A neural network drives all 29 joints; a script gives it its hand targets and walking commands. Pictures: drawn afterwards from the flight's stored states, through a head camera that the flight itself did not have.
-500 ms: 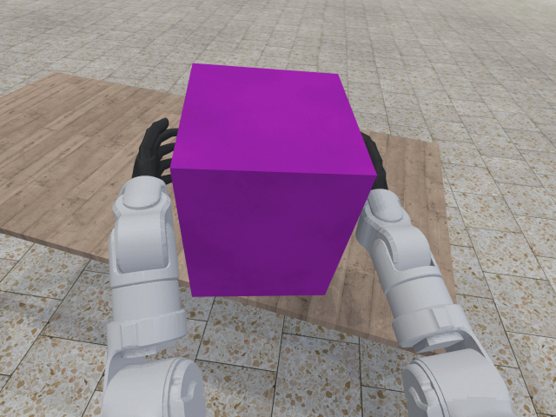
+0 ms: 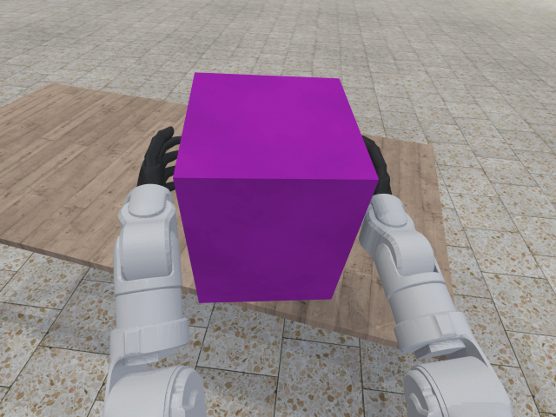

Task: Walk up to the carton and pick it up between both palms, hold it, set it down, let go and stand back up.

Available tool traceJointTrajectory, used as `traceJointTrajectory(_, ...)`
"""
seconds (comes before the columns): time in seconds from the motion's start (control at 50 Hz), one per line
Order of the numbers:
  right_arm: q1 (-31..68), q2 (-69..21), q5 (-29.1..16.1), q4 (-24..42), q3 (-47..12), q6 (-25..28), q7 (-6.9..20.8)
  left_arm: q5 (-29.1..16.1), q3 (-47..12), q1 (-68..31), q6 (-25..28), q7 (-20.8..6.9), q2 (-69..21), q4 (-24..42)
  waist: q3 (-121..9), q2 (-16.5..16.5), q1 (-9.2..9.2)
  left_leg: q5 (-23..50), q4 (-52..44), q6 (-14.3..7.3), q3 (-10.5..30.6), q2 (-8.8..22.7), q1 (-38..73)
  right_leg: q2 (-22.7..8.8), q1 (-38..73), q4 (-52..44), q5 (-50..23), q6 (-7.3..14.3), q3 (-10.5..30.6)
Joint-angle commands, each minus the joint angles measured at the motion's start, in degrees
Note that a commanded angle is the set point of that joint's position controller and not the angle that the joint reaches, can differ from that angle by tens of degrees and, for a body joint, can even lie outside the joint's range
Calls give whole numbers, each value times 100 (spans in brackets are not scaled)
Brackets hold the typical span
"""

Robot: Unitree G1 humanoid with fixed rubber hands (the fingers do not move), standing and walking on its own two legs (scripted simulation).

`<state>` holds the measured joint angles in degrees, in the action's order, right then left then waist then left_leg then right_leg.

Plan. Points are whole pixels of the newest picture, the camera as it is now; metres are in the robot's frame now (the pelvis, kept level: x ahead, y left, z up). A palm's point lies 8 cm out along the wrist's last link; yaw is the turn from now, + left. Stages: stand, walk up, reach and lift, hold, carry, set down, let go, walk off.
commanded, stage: hold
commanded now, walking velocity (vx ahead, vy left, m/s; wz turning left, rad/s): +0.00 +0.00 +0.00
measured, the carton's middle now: (267, 193) +0.38 -0.01 +0.16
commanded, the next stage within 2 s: none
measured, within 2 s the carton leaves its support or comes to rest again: neither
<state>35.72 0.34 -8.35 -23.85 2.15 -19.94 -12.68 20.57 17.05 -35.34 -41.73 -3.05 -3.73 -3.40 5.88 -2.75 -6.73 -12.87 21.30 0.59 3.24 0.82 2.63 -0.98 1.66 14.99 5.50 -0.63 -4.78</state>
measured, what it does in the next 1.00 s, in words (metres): stands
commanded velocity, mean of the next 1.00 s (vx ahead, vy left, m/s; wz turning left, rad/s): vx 0.00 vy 0.00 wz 0.00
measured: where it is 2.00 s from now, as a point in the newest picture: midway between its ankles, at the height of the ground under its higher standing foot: outside the picture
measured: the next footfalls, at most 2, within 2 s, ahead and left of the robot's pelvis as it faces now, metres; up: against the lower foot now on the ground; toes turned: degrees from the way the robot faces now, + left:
none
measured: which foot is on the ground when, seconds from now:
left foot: down 0.00-1.00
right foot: down 0.00-1.00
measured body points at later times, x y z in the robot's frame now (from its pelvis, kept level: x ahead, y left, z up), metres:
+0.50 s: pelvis +0.00 +0.00 +0.00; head -0.04 +0.02 +0.45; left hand +0.38 +0.14 +0.20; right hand +0.37 -0.16 +0.19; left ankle +0.00 +0.12 -0.75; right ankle +0.05 -0.13 -0.75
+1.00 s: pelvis +0.00 +0.00 +0.00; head -0.04 +0.03 +0.45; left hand +0.38 +0.14 +0.20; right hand +0.37 -0.16 +0.18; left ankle +0.00 +0.12 -0.75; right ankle +0.05 -0.13 -0.75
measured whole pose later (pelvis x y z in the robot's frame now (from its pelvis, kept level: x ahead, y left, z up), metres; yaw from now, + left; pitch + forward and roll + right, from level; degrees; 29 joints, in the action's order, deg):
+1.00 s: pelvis +0.00 +0.00 +0.00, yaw -1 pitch -11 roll -1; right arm 37.3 1.6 -8.8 -26.4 1.1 -19.2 -12.4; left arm 21.3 18.2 -36.7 -42.3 -2.8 -4.5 -4.2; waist 6.0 -3.1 -5.7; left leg -12.6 20.6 0.5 2.2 0.9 3.1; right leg -0.8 1.6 15.1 5.5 -0.6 -3.8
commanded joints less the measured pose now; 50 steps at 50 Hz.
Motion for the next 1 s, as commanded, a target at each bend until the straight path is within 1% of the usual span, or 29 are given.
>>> traceJointTrajectory(0.0,4560,-3053,-416,1812,-2116,590,721,-931,-2766,-3405,283,-793,-2953,251,-2479,396,8,1428,-492,112,-470,-331,-651,439,1386,99,-619,-59,-140)
traceJointTrajectory(0.1,4693,-3139,-431,1706,-2145,617,711,-889,-2616,-3483,293,-768,-2945,97,-2527,311,105,1269,-516,22,-513,-350,-677,431,1374,79,-568,-64,-98)
traceJointTrajectory(0.22,4702,-3196,-397,1565,-2070,611,689,-839,-2486,-3544,280,-806,-2906,-37,-2487,265,77,1069,-560,-20,-551,-380,-726,402,1409,58,-589,-94,-78)
traceJointTrajectory(0.32,4667,-3212,-391,1546,-2036,593,663,-850,-2493,-3570,293,-842,-2898,-52,-2487,274,1,1059,-548,1,-541,-403,-737,387,1450,67,-715,-122,-84)
traceJointTrajectory(0.46,4611,-3189,-424,1615,-2059,579,653,-915,-2624,-3570,332,-838,-2942,47,-2545,336,-66,1257,-486,70,-493,-400,-681,401,1439,93,-827,-124,-104)
traceJointTrajectory(0.66,4553,-3106,-481,1684,-2104,583,684,-955,-2781,-3506,339,-772,-3024,183,-2560,408,-54,1545,-427,140,-454,-350,-538,447,1310,87,-732,-81,-120)
traceJointTrajectory(0.9,4507,-3068,-501,1715,-2118,584,687,-923,-2782,-3422,296,-765,-3018,231,-2509,387,-41,1591,-426,136,-473,-339,-491,453,1307,68,-743,-73,-111)
traceJointTrajectory(0.92,4645,-3082,-378,1463,-2203,535,707,-713,-2455,-3573,274,-728,-2878,181,-2247,250,244,1282,-562,44,-450,-340,-617,448,1314,66,-455,-49,-136)
traceJointTrajectory(0.94,4688,-3211,-414,1550,-2215,566,724,-665,-2404,-3601,264,-717,-2951,249,-2301,196,257,1342,-585,15,-470,-333,-553,429,1334,101,-521,-87,-88)
traceJointTrajectory(0.96,4546,-3249,-487,1596,-2281,602,726,-720,-2597,-3589,238,-697,-2946,515,-2511,275,218,1598,-493,35,-446,-337,-467,437,1480,138,-739,-61,-69)
traceJointTrajectory(0.98,4619,-3195,-482,1671,-2279,603,689,-742,-2521,-3540,201,-705,-2871,342,-2531,239,222,1545,-461,35,-479,-348,-457,445,1475,123,-781,-73,-85)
